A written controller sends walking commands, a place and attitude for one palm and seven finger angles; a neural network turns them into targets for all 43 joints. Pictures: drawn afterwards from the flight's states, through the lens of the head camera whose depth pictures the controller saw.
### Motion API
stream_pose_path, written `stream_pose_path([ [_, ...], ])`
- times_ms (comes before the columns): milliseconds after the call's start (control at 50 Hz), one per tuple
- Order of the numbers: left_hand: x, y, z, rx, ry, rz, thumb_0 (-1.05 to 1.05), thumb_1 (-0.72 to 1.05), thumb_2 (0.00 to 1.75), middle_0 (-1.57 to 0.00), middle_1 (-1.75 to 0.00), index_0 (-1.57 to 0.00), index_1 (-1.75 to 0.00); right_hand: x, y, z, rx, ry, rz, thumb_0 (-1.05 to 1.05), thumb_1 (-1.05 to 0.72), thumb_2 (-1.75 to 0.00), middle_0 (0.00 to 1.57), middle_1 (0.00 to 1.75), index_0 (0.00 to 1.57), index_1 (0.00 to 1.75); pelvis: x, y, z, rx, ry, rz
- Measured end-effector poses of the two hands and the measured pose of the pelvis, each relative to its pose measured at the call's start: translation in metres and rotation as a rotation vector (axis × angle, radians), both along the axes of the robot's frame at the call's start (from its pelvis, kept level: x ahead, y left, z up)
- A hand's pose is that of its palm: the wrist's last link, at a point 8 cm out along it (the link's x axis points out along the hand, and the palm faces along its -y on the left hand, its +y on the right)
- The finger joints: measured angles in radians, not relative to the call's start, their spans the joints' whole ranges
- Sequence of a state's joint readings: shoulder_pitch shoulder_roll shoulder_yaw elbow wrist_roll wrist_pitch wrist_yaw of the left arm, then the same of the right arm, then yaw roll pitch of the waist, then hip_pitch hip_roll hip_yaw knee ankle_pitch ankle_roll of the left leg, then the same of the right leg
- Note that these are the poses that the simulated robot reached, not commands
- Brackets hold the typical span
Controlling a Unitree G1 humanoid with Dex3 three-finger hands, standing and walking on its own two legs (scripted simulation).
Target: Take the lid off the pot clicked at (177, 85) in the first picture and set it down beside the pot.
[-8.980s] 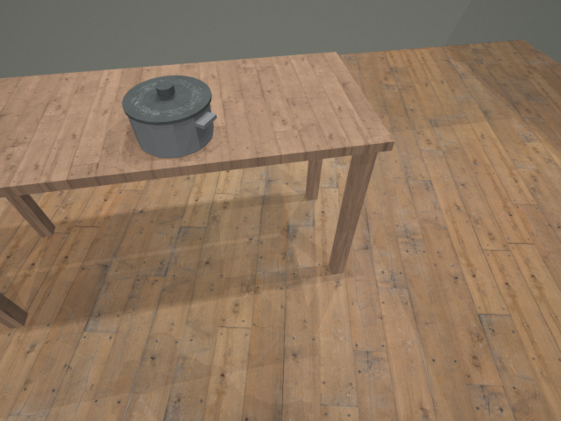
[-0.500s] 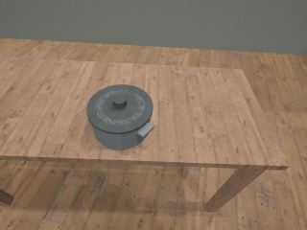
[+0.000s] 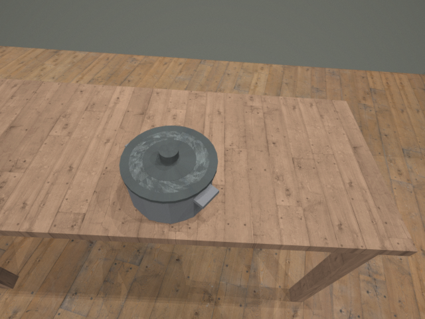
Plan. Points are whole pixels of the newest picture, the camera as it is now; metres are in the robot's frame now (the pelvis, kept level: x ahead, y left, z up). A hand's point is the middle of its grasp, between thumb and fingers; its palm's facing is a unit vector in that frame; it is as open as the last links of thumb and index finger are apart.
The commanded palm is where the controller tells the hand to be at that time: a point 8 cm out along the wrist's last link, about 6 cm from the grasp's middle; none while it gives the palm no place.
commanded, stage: come to a stop and stand still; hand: left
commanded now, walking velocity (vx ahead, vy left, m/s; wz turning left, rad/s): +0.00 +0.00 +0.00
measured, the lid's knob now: (168, 152) +0.42 +0.12 +0.06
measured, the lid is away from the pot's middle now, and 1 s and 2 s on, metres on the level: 0.00 0.00 0.00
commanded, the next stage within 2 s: look again from close up in 0.16 s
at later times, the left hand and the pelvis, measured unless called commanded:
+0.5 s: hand out of the picture +0.00 +0.18 -0.18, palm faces +0.04 -0.97 -0.23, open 7.4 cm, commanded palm none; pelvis +0.01 +0.00 -0.01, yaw +1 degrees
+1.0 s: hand out of the picture +0.01 +0.14 -0.17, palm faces +0.02 -0.97 -0.23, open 7.3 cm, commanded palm none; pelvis +0.01 -0.04 +0.00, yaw +1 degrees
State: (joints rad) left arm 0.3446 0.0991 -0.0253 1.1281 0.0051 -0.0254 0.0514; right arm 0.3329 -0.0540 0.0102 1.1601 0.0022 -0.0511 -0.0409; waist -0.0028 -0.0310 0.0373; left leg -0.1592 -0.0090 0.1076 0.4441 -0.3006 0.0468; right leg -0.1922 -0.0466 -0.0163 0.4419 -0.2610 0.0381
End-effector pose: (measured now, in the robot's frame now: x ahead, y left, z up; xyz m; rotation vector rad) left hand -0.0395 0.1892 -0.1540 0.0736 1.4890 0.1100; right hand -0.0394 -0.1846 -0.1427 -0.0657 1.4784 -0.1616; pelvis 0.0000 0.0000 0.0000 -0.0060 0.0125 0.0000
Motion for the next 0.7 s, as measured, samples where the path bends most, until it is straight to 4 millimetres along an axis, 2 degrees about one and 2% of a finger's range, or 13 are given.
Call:
stream_pose_path([
  [100,0.011,0.003,-0.001,0.006,-0.018,-0.009,0.01,0.91,0.9,-0.2,-0.3,-0.2,-0.3,0.008,-0.009,0.002,-0.025,-0.011,0.007,0.01,-0.92,-0.9,0.2,0.3,0.2,0.3,0.003,0.0,0.0,0.0,-0.001,0.001],
  [320,0.016,0.014,-0.001,0.033,-0.028,-0.015,0.01,0.91,0.9,-0.2,-0.3,-0.2,-0.3,0.015,-0.017,0.0,-0.03,-0.016,0.041,0.01,-0.92,-0.9,0.19,0.3,0.2,0.3,0.002,0.002,-0.002,-0.01,0.008,0.016],
  [520,0.032,0.038,0.008,0.123,-0.093,0.0,0.01,0.91,0.9,-0.2,-0.3,-0.2,-0.3,0.045,-0.032,-0.016,-0.03,-0.118,0.075,0.02,-0.93,-0.9,0.2,0.3,0.2,0.3,0.005,0.002,-0.008,0.005,-0.014,0.019],
  [700,0.05,0.027,0.013,0.124,-0.134,-0.023,0.01,0.91,0.9,-0.19,-0.3,-0.2,-0.3,0.057,-0.051,-0.012,-0.039,-0.154,0.082,0.02,-0.93,-0.9,0.19,0.3,0.2,0.3,0.004,-0.012,-0.006,0.018,-0.015,0.009],
])
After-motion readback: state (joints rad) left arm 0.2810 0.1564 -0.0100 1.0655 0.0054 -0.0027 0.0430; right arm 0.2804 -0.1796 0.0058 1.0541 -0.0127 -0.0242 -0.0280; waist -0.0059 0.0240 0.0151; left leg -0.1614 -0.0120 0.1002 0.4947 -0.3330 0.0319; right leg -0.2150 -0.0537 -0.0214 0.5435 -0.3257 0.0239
